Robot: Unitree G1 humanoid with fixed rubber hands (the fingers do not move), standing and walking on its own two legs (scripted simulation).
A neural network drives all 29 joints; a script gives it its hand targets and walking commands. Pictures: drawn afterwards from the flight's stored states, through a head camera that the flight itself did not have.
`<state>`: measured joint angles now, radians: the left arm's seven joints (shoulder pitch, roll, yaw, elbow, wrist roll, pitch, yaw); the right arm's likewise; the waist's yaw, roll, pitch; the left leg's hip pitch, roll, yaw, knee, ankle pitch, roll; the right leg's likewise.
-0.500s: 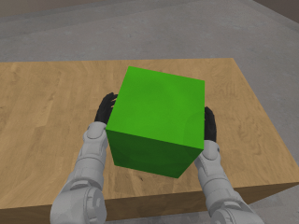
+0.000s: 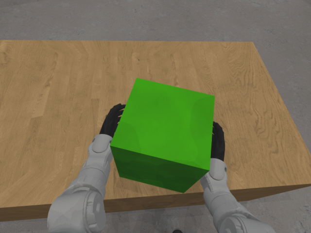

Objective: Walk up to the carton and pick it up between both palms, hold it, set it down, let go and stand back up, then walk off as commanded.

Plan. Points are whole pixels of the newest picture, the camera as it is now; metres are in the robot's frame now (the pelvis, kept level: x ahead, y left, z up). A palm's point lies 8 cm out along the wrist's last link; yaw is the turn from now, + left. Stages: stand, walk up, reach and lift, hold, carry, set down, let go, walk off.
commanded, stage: set down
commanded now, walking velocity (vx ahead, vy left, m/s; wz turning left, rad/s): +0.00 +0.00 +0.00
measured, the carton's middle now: (162, 140) +0.37 -0.01 -0.05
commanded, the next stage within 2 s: none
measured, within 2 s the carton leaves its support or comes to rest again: neither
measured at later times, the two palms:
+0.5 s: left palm (107, 138) +0.39 +0.15 -0.06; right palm (209, 159) +0.32 -0.14 -0.06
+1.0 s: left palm (108, 138) +0.38 +0.15 -0.06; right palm (209, 160) +0.31 -0.14 -0.06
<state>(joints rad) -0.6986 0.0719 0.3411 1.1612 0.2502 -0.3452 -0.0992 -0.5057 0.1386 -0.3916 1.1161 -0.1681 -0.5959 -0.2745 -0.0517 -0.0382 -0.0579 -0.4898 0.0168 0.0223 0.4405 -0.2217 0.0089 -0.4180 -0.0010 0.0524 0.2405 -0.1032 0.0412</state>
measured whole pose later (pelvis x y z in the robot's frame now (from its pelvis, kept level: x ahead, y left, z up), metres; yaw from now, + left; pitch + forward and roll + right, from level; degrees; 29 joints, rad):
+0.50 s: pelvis -0.02 +0.01 -0.01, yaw +0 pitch +24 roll -3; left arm -0.83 0.11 0.31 1.36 0.25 -0.49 -0.05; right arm -0.60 0.13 -0.54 1.21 -0.25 -0.69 -0.25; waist -0.05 -0.04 -0.11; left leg -0.75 0.02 0.02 0.56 -0.23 0.01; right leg -0.67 0.00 0.05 0.36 -0.11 0.04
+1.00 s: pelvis -0.04 +0.01 -0.03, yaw +0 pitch +25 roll -4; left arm -0.93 0.13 0.33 1.47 0.25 -0.52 -0.03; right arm -0.66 0.13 -0.63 1.22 -0.31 -0.68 -0.23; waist -0.05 -0.03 -0.11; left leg -0.84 0.02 0.02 0.66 -0.26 0.03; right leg -0.78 0.00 0.04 0.49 -0.15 0.04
